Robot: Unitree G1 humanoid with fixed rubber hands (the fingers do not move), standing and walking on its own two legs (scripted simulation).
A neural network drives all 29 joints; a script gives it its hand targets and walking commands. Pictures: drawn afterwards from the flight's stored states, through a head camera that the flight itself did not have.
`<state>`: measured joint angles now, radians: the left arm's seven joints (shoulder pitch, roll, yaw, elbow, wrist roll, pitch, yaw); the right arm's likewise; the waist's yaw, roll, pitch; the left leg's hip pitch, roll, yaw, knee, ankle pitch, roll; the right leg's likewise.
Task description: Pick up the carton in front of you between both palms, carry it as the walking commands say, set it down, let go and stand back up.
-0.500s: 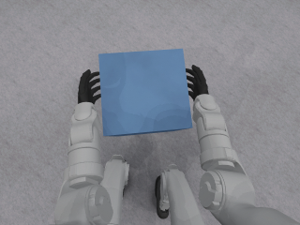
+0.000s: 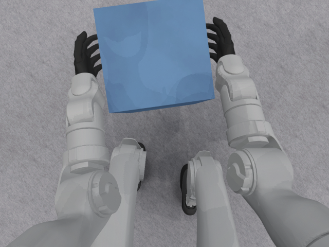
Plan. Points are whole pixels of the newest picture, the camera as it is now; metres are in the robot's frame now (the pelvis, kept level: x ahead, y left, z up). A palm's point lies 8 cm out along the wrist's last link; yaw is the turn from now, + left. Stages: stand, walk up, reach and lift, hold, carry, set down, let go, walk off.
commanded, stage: set down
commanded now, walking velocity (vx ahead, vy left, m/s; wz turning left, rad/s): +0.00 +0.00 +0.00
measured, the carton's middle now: (156, 68) +0.49 +0.07 -0.19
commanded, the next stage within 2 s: none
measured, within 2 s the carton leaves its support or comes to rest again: rests again in 1.58 s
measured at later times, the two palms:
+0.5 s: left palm (95, 74) +0.47 +0.24 -0.24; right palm (198, 58) +0.56 -0.04 -0.26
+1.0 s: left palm (98, 75) +0.47 +0.25 -0.27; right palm (196, 63) +0.55 -0.05 -0.30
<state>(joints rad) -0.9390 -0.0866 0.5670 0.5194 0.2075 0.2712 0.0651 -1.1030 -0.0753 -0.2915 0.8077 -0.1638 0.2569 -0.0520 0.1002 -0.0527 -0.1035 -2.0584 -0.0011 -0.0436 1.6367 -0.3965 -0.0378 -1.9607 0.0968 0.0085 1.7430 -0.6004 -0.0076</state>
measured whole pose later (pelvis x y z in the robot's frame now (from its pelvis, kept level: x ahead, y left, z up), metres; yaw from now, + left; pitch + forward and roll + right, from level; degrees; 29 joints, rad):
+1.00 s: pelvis -0.01 -0.01 -0.12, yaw +2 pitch +44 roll +4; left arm -1.33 0.12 0.58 0.90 0.07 0.22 0.02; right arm -1.52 -0.29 -0.04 1.14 -0.07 0.23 -0.09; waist 0.21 0.00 0.22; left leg -2.34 0.00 -0.03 2.02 -0.44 -0.08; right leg -2.27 0.12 0.00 2.19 -0.67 -0.03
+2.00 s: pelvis -0.02 +0.00 -0.13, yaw +2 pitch +39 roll +5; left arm -1.37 0.26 0.41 1.12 -0.16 0.02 0.11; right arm -1.62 -0.50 0.20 1.16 0.17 0.13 -0.01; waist 0.17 0.02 0.37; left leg -2.30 0.01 0.02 2.05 -0.43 -0.04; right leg -2.22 0.12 0.05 2.22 -0.67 0.01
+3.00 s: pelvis +0.01 +0.01 +0.10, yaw +1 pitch +47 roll +0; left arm -0.97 0.08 0.43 0.61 -0.02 0.23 0.12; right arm -1.32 -0.41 -0.12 1.02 -0.05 0.25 0.08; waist 0.20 -0.05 -0.06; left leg -1.75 -0.01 -0.02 1.21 -0.28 -0.02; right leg -1.68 0.07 0.05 1.32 -0.46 0.00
